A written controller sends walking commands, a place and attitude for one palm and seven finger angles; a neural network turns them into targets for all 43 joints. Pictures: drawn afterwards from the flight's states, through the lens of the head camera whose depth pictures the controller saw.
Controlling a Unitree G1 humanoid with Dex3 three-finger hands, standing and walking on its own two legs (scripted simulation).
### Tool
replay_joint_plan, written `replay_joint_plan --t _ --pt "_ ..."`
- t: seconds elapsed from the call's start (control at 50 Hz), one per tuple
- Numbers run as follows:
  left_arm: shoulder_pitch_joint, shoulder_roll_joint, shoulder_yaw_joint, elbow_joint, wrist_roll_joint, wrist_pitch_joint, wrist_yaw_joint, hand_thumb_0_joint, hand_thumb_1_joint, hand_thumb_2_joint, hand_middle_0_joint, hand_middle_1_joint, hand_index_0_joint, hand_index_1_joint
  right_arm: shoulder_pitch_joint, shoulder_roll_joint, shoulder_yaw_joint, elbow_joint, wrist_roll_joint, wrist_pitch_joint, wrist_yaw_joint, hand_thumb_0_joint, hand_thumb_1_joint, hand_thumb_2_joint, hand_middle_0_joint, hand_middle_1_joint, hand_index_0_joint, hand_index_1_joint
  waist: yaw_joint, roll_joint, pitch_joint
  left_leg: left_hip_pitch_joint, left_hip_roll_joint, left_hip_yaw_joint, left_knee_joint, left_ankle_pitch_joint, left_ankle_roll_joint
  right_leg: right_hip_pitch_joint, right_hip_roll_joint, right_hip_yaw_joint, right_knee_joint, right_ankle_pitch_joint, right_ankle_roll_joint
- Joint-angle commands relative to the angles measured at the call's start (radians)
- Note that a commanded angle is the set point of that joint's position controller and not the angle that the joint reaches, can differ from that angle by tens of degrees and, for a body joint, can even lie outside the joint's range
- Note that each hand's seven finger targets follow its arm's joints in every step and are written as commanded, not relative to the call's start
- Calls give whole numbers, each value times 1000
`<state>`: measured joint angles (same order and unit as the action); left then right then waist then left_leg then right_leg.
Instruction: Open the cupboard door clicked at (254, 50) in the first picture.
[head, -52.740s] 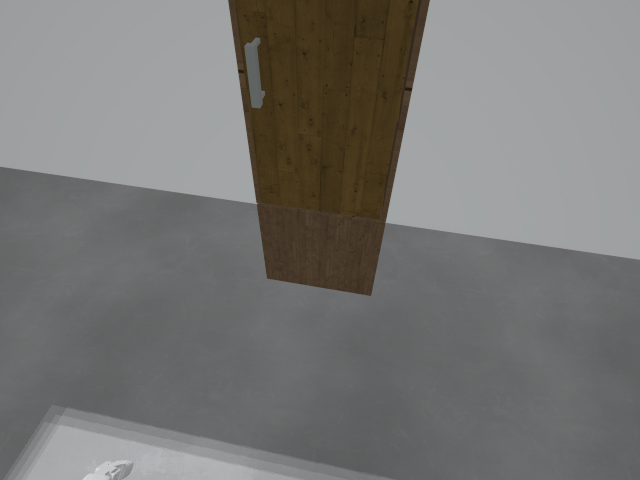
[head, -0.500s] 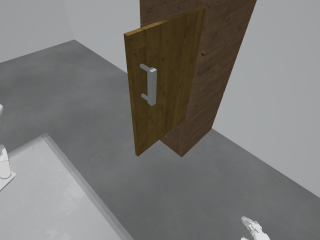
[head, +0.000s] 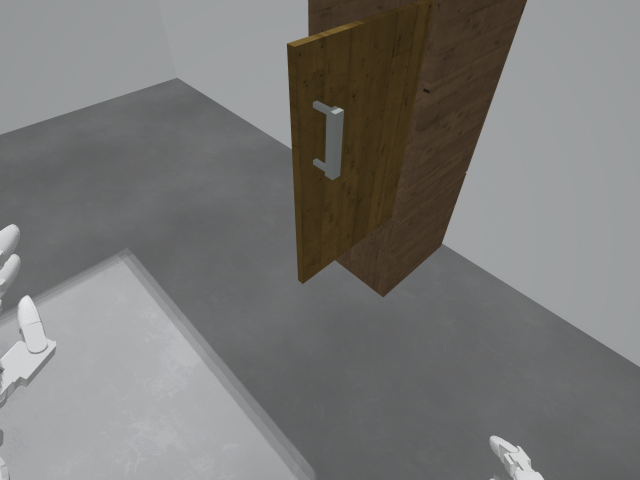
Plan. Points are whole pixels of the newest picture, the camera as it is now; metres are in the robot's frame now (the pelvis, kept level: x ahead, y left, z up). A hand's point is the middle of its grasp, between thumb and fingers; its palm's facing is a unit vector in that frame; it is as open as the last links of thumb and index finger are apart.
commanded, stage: stop stepping back and stand still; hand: left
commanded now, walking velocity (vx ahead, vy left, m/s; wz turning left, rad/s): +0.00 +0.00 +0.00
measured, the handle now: (326, 140) +0.66 +0.04 +0.09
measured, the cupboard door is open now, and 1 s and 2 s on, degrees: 90 90 90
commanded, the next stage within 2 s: let the arm hang, fingers relaxed in 0.42 s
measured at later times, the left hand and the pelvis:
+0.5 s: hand (32, 370) +0.18 +0.27 +0.15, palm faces +0.42 -0.79 -0.45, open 7.4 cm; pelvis -0.03 +0.01 +0.01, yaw +0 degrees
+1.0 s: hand out of the picture -0.02 +0.20 -0.17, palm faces +0.01 -0.97 -0.22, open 7.2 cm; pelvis -0.03 +0.00 +0.00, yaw +2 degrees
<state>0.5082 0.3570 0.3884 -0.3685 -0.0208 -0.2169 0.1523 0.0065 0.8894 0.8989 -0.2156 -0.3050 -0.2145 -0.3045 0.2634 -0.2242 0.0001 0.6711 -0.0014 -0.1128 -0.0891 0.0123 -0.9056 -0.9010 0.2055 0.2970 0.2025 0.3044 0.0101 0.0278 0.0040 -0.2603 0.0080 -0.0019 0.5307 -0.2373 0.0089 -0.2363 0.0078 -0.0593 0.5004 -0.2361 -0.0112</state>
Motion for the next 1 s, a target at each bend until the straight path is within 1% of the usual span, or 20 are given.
replay_joint_plan --t 0.0,0.04,0.08,0.16,0.26,0.36,0.42,0.48,0.5,0.52,0.54,0.56,0.6,0.62,0.66,0.72,0.76,0.82,0.88,0.98 --pt "-105 225 113 -297 7 -61 14 0 900 900 -200 -300 -200 -300 -128 -106 -29 -179 -2 -81 -10 0 -900 -900 200 300 200 300 -8 56 -51 -8 90 -103 -209 8 45 49 -44 105 -87 9 20" --pt "-129 239 125 -356 13 -64 15 0 900 900 -200 -300 -200 -300 -142 -111 -24 -183 -5 -90 -8 0 -900 -900 200 300 200 300 1 128 -41 -79 116 -145 -294 -61 40 110 -16 60 -22 -9 32" --pt "-91 223 130 -349 20 -69 21 0 900 900 -200 -300 -200 -300 -136 -101 -23 -190 -5 -99 -6 0 -900 -900 200 300 200 300 8 153 -39 -134 137 -158 -331 -149 53 159 -9 51 11 6 34" --pt "3 208 149 -285 18 -72 19 0 900 900 -200 -300 -200 -300 -123 -95 -25 -198 -4 -103 5 0 -900 -900 200 300 200 300 4 102 -32 -185 108 -114 -300 -196 42 204 -20 60 -39 26 29" --pt "3 181 128 -223 1 -71 8 0 900 900 -200 -300 -200 -300 -120 -98 -34 -186 -4 -84 15 0 -900 -900 200 300 200 300 -15 -33 -12 -84 47 -61 -166 -151 10 32 -68 156 -207 -118 0" --pt "-69 186 106 -250 8 -63 8 0 900 900 -200 -300 -200 -300 -133 -104 -31 -182 -3 -86 4 0 -900 -900 200 300 200 300 -13 23 -10 -68 65 -85 -220 -192 15 10 -39 119 -190 -162 15" --pt "-82 189 107 -270 16 -61 13 0 900 900 -200 -300 -200 -300 -132 -104 -29 -186 -2 -90 -3 0 -900 -900 200 300 200 300 -5 66 -29 -108 86 -110 -284 -249 28 84 -16 86 -127 -93 26" --pt "-63 206 126 -293 18 -67 18 0 900 900 -200 -300 -200 -300 -131 -99 -29 -188 -4 -96 -5 0 -900 -900 200 300 200 300 0 62 -54 -98 75 -95 -258 -172 31 121 -26 91 -122 -19 22" --pt "-88 23 -278 547 71 112 -130 0 900 900 -200 -300 -200 -300 -190 -289 -88 95 -6 -94 89 0 -900 -900 200 300 200 300 -48 61 37 -173 86 -141 -55 84 39 -46 -104 71 -20 124 -14" --pt "-89 28 -248 579 55 185 -148 0 900 900 -200 -300 -200 -300 -97 -213 -78 89 6 -22 95 0 -900 -900 200 300 200 300 -40 51 -40 -66 87 -95 -48 189 20 -74 -104 111 -27 86 -23" --pt "-92 20 -260 561 53 202 -152 0 900 900 -200 -300 -200 -300 -76 -211 -80 71 5 -10 90 0 -900 -900 200 300 200 300 -41 36 -52 -19 97 -90 -23 264 22 -97 -91 103 -19 69 -22" --pt "-128 20 -262 580 52 201 -151 0 900 900 -200 -300 -200 -300 -76 -217 -78 77 -2 6 90 0 -900 -900 200 300 200 300 -35 5 -84 -60 116 -137 -37 185 45 -90 -84 85 8 -25 -34" --pt "-186 58 -267 666 61 202 -151 0 900 900 -200 -300 -200 -300 -108 -239 -69 72 -12 33 90 0 -900 -900 200 300 200 300 -24 -93 -61 -126 115 -180 -80 105 67 -44 -68 87 32 -57 -43" --pt "-211 75 -271 720 63 201 -152 0 900 900 -200 -300 -200 -300 -122 -249 -69 83 -16 42 91 0 -900 -900 200 300 200 300 -17 -165 -61 -131 105 -179 -77 61 67 -35 -80 102 8 -71 -49" --pt "-266 103 -282 831 63 204 -150 0 900 900 -200 -300 -200 -300 -117 -247 -67 102 -19 62 95 0 -900 -900 200 300 200 300 -20 -206 -57 -106 64 -153 -48 27 56 -53 -125 153 -48 -98 -76" --pt "-329 102 -314 983 53 214 -143 0 900 900 -200 -300 -200 -300 -96 -211 -51 153 -25 90 94 0 -900 -900 200 300 200 300 -35 -124 -48 -24 25 -100 -12 -21 37 -109 -159 193 -119 -182 -95" --pt "-339 100 -325 1064 49 213 -141 0 900 900 -200 -300 -200 -300 -86 -199 -47 179 -25 97 93 0 -900 -900 200 300 200 300 -34 -15 -50 -22 34 -114 -49 -29 35 -90 -144 188 -112 -192 -88" --pt "-302 89 -332 1182 42 208 -140 0 900 900 -200 -300 -200 -300 -95 -200 -41 222 -25 100 87 0 -900 -900 200 300 200 300 -12 116 -48 -69 66 -160 -154 -81 38 -3 -106 154 -87 -152 -65" --pt "-280 82 -324 1272 40 204 -140 0 900 900 -200 -300 -200 -300 -85 -208 -48 261 -23 102 79 0 -900 -900 200 300 200 300 0 150 -41 -87 77 -171 -192 -128 37 52 -101 137 -106 -120 -63" --pt "-302 90 -328 1365 37 198 -142 0 900 900 -200 -300 -200 -300 -44 -219 -56 323 -19 107 74 0 -900 -900 200 300 200 300 -10 48 10 -49 77 -161 -203 -145 36 18 -114 154 -174 -167 -70"
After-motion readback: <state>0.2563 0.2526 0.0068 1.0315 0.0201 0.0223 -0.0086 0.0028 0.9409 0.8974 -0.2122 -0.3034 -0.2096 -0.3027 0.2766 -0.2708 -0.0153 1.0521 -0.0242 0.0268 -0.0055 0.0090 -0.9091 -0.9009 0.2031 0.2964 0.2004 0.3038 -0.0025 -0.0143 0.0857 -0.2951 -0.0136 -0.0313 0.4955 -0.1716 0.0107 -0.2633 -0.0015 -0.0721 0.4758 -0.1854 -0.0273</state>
